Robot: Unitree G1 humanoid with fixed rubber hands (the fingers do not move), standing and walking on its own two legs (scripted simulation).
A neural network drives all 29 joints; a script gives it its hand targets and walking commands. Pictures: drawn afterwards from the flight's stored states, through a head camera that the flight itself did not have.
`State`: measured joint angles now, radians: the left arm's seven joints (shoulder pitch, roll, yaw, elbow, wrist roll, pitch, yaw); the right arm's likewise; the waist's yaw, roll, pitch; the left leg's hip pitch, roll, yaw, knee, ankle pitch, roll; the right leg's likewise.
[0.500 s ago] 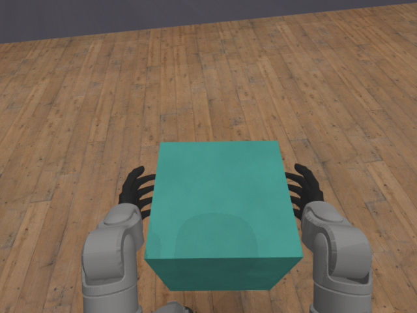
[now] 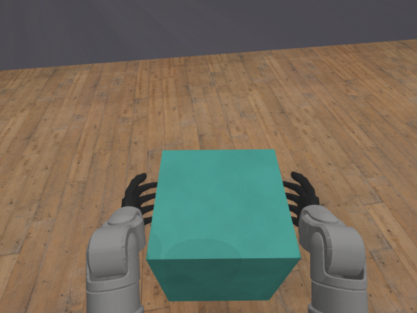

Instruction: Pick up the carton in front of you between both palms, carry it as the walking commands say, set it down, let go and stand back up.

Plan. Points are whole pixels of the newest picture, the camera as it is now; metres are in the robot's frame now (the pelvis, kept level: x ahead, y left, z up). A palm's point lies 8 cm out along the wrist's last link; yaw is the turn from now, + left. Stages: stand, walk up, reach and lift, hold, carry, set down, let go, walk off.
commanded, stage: carry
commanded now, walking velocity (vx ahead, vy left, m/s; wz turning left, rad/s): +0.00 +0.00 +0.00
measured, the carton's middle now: (218, 229) +0.28 +0.00 +0.02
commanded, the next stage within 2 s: hold in 1.54 s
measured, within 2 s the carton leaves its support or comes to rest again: neither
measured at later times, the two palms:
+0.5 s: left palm (142, 216) +0.27 +0.14 +0.08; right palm (311, 216) +0.27 -0.16 +0.08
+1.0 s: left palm (138, 248) +0.23 +0.14 +0.06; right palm (313, 247) +0.23 -0.16 +0.06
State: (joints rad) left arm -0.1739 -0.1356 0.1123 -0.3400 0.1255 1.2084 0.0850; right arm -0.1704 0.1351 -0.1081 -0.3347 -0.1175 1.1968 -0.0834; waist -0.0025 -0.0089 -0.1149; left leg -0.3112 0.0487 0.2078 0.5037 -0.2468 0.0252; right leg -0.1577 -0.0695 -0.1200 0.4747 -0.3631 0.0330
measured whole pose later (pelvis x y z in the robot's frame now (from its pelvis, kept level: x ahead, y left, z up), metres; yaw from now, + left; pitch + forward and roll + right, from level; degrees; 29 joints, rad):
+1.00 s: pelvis -0.04 -0.01 +0.00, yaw -1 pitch +2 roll +0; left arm -0.13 -0.13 0.10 -0.08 0.19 1.00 0.04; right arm -0.13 0.13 -0.10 -0.08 -0.19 0.99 -0.05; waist 0.00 0.00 -0.11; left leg -0.32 0.07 0.18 0.51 -0.21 0.02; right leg -0.18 -0.06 -0.17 0.50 -0.35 0.00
